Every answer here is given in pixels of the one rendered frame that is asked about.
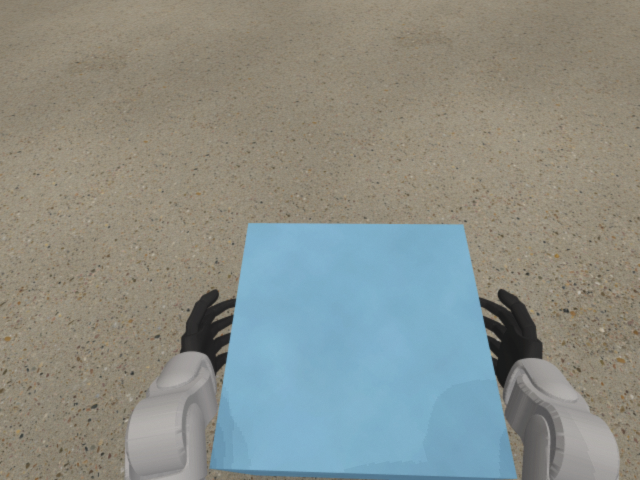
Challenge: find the carton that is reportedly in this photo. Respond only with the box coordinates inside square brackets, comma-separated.
[209, 223, 517, 480]

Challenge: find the right robot forearm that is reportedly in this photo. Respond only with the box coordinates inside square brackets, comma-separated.
[503, 358, 620, 480]

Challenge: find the left robot forearm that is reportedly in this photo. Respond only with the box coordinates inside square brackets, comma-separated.
[124, 351, 218, 480]

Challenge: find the right robot hand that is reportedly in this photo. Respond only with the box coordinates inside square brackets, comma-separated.
[479, 289, 543, 389]

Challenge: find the left robot hand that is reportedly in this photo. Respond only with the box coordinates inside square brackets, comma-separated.
[180, 289, 236, 376]

